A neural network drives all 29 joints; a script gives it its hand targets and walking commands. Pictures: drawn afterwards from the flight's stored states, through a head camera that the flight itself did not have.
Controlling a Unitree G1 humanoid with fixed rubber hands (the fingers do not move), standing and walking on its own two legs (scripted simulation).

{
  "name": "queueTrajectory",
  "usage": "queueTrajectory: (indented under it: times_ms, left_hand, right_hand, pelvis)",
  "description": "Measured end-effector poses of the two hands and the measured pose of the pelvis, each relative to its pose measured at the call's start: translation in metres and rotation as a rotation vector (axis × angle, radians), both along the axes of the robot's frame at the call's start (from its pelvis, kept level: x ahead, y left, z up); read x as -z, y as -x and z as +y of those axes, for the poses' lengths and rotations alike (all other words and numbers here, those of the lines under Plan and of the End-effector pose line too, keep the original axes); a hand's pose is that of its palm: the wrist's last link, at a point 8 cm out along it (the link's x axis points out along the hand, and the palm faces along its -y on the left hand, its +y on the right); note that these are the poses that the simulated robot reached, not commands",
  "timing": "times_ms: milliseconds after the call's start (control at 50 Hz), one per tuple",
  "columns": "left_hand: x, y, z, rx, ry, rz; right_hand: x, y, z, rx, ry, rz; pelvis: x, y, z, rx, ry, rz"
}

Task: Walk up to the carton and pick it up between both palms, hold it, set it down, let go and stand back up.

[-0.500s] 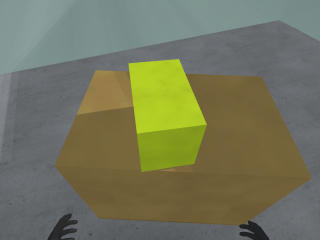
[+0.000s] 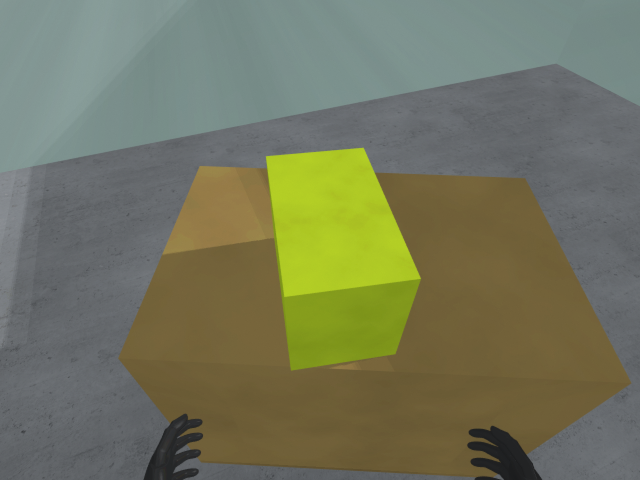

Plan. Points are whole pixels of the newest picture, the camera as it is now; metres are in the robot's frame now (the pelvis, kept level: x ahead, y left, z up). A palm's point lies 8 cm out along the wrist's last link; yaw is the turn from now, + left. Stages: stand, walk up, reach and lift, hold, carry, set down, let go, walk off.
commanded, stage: reach and lift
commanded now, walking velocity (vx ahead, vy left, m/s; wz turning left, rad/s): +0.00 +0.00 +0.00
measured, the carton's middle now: (329, 253) +0.48 +0.01 -0.02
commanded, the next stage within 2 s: none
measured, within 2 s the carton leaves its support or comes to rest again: neither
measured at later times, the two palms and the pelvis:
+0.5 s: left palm (176, 464) +0.17 +0.19 -0.06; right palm out of the picture +0.16 -0.22 -0.06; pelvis +0.02 +0.01 +0.00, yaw +0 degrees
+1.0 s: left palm (192, 445) +0.18 +0.18 -0.04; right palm (505, 434) +0.21 -0.21 -0.04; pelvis -0.01 -0.02 -0.01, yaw +1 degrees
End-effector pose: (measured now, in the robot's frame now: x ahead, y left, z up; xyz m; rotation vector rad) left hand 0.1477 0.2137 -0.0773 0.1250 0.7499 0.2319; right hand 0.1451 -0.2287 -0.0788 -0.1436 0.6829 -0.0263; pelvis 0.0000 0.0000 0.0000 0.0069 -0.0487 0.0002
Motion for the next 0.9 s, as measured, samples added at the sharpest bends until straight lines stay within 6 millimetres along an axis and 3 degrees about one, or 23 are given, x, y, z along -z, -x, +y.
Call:
queueTrajectory:
  times_ms: [540, 760, 900]
  left_hand:
    - [-0.023, -0.02, -0.022, -0.018, 0.019, -0.256]
    - [-0.03, -0.02, -0.037, -0.057, 0.039, -0.358]
    - [-0.032, -0.027, -0.04, -0.081, 0.041, -0.391]
  right_hand:
    - [-0.017, -0.018, 0.009, -0.039, -0.076, -0.163]
    - [-0.025, -0.028, 0.012, -0.058, -0.112, -0.267]
    - [-0.03, -0.045, 0.018, -0.069, -0.142, -0.31]
  pelvis:
    - [0.001, -0.017, 0.009, 0.008, 0.012, -0.009]
    - [0.003, -0.009, -0.001, -0.004, 0.004, -0.009]
    - [0.006, -0.001, -0.01, -0.008, -0.007, -0.005]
